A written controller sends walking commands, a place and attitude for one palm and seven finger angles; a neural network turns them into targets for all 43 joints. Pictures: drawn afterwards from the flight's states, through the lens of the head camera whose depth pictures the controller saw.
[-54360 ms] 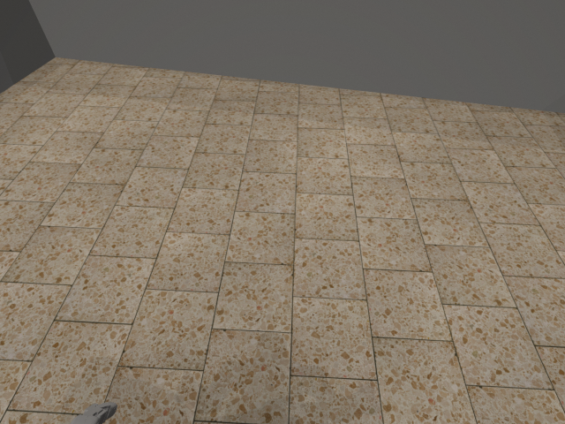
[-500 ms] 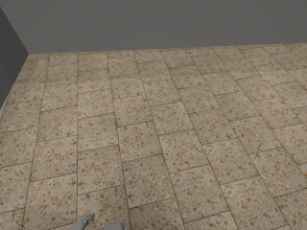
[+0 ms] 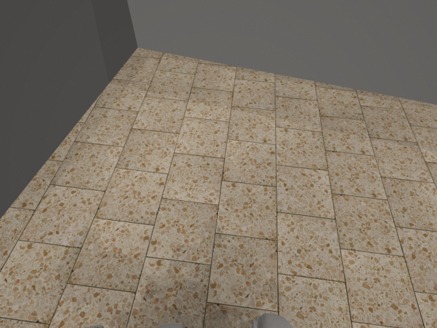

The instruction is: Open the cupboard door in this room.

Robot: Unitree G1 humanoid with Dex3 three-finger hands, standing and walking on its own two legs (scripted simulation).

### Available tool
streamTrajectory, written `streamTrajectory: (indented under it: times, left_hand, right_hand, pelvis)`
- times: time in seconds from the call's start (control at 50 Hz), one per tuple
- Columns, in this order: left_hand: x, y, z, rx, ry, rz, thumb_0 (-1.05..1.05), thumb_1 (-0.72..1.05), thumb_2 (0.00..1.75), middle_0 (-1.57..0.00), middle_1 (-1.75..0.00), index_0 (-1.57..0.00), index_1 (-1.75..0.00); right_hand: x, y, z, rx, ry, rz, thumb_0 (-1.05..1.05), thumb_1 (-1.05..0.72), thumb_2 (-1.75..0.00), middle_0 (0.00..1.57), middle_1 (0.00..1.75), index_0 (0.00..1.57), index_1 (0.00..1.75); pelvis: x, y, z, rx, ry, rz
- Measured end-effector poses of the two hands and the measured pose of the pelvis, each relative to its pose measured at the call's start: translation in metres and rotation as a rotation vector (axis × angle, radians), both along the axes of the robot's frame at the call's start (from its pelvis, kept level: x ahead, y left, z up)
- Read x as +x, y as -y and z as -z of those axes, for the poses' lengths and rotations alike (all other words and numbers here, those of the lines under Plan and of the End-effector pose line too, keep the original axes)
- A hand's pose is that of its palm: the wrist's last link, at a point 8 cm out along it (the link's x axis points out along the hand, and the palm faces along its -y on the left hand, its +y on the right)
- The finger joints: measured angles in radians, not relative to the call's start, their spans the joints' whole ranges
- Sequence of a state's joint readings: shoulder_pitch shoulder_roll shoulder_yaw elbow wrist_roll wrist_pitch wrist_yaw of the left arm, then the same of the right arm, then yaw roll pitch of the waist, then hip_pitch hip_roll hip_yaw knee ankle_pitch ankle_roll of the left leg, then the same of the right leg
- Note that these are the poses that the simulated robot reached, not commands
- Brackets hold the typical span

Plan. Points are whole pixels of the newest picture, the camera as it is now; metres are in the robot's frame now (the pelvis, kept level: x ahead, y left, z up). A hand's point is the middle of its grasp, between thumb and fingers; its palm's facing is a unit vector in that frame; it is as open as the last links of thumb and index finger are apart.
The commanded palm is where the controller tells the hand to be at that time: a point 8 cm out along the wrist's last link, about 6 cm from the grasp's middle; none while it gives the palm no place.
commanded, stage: turn to face it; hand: left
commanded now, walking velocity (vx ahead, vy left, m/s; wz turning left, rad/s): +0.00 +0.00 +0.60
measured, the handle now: out of the picture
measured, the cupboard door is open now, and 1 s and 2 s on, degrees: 41 41 41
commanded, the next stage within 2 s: none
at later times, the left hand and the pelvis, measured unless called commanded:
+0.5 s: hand out of the picture +0.00 +0.14 -0.16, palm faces +0.35 -0.90 -0.25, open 7.4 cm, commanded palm none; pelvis +0.01 -0.06 +0.00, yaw +20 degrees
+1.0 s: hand out of the picture -0.02 +0.12 -0.15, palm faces +0.59 -0.75 -0.31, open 7.4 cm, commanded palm none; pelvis +0.03 -0.09 +0.00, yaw +37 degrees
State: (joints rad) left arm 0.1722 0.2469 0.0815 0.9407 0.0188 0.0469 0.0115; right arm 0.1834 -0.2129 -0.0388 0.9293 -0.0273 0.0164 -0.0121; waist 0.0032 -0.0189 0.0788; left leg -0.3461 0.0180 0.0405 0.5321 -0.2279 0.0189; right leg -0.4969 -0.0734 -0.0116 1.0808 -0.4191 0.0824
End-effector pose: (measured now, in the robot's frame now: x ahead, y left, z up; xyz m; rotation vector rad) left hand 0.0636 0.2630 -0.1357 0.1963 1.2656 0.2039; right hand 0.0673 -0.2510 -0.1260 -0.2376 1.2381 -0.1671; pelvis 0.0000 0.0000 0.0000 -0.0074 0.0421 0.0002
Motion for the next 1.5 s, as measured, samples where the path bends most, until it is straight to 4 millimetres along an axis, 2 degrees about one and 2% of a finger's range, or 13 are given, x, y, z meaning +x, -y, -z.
streamTrajectory:
  times: [0.16, 0.22, 0.34, 0.46, 0.58, 0.66, 0.8, 0.9, 1.0, 1.14, 1.28, 1.38, 1.5]
  left_hand:
    - [0.004, 0.028, -0.017, 0.069, 0.084, -0.053, 0.01, 0.91, 0.9, -0.2, -0.3, -0.19, -0.3]
    - [-0.008, 0.045, -0.023, 0.082, 0.093, -0.083, 0.0, 0.91, 0.9, -0.2, -0.3, -0.19, -0.3]
    - [-0.04, 0.074, -0.027, 0.047, 0.048, -0.174, 0.0, 0.91, 0.9, -0.2, -0.3, -0.2, -0.3]
    - [-0.074, 0.085, -0.014, 0.0, 0.02, -0.284, 0.0, 0.91, 0.9, -0.2, -0.3, -0.2, -0.3]
    - [-0.119, 0.071, 0.015, -0.027, -0.027, -0.407, 0.0, 0.9, 0.9, -0.2, -0.3, -0.2, -0.3]
    - [-0.127, 0.061, 0.012, -0.006, -0.041, -0.456, 0.01, 0.91, 0.9, -0.2, -0.3, -0.2, -0.3]
    - [-0.109, 0.059, -0.012, 0.05, 0.058, -0.492, 0.01, 0.91, 0.9, -0.2, -0.3, -0.19, -0.3]
    - [-0.103, 0.077, -0.018, 0.105, 0.104, -0.52, 0.0, 0.91, 0.9, -0.2, -0.3, -0.19, -0.3]
    - [-0.119, 0.109, -0.025, 0.081, 0.072, -0.593, 0.0, 0.91, 0.9, -0.2, -0.3, -0.2, -0.3]
    - [-0.146, 0.136, -0.011, 0.003, 0.048, -0.702, 0.01, 0.9, 0.9, -0.2, -0.3, -0.2, -0.3]
    - [-0.197, 0.137, 0.022, -0.05, 0.009, -0.841, 0.01, 0.9, 0.9, -0.2, -0.3, -0.2, -0.3]
    - [-0.208, 0.128, 0.01, -0.03, 0.004, -0.893, 0.01, 0.91, 0.9, -0.2, -0.3, -0.2, -0.3]
    - [-0.201, 0.12, -0.009, 0.033, 0.049, -0.926, 0.01, 0.91, 0.9, -0.2, -0.3, -0.19, -0.3]
  right_hand:
    - [0.029, 0.028, 0.023, 0.071, -0.002, -0.065, 0.0, -0.9, -0.9, 0.2, 0.3, 0.2, 0.3]
    - [0.045, 0.042, 0.027, 0.078, -0.009, -0.099, 0.0, -0.9, -0.9, 0.2, 0.3, 0.2, 0.3]
    - [0.082, 0.052, 0.011, 0.074, 0.005, -0.181, 0.0, -0.91, -0.9, 0.2, 0.3, 0.2, 0.3]
    - [0.123, 0.034, 0.001, 0.053, 0.025, -0.31, 0.0, -0.91, -0.9, 0.2, 0.3, 0.19, 0.3]
    - [0.161, -0.005, 0.001, 0.027, 0.117, -0.442, 0.0, -0.91, -0.9, 0.2, 0.3, 0.19, 0.3]
    - [0.16, -0.016, -0.005, 0.021, 0.121, -0.488, 0.0, -0.91, -0.9, 0.2, 0.3, 0.2, 0.3]
    - [0.153, -0.008, 0.004, 0.042, 0.043, -0.532, 0.0, -0.9, -0.9, 0.2, 0.3, 0.2, 0.3]
    - [0.166, 0.007, 0.025, 0.069, 0.001, -0.552, 0.0, -0.9, -0.9, 0.2, 0.3, 0.2, 0.3]
    - [0.184, 0.006, 0.018, 0.064, -0.022, -0.608, 0.0, -0.91, -0.9, 0.2, 0.3, 0.2, 0.3]
    - [0.205, -0.024, 0.001, 0.045, -0.013, -0.723, 0.0, -0.91, -0.9, 0.2, 0.3, 0.2, 0.3]
    - [0.217, -0.079, -0.002, 0.018, 0.075, -0.869, 0.0, -0.91, -0.9, 0.2, 0.3, 0.2, 0.3]
    - [0.211, -0.089, -0.011, 0.003, 0.064, -0.917, 0.0, -0.91, -0.9, 0.2, 0.3, 0.2, 0.3]
    - [0.211, -0.088, -0.006, 0.016, 0.012, -0.953, 0.0, -0.9, -0.9, 0.2, 0.3, 0.2, 0.3]
  pelvis:
    - [0.006, 0.039, 0.008, 0.024, 0.004, -0.096]
    - [0.006, 0.051, 0.006, 0.035, 0.019, -0.142]
    - [0.012, 0.064, -0.006, 0.07, 0.024, -0.229]
    - [0.014, 0.066, -0.005, 0.07, 0.023, -0.319]
    - [0.013, 0.053, 0.014, 0.046, 0.025, -0.405]
    - [0.013, 0.054, 0.01, 0.037, 0.031, -0.441]
    - [0.018, 0.069, 0.002, 0.02, 0.033, -0.514]
    - [0.03, 0.088, 0.011, 0.031, 0.027, -0.576]
    - [0.034, 0.093, 0.001, 0.054, 0.031, -0.651]
    - [0.035, 0.091, -0.004, 0.061, 0.02, -0.756]
    - [0.022, 0.076, 0.013, 0.034, 0.023, -0.851]
    - [0.022, 0.075, 0.002, 0.01, 0.021, -0.9]
    - [0.031, 0.079, -0.004, 0.006, 0.014, -0.952]
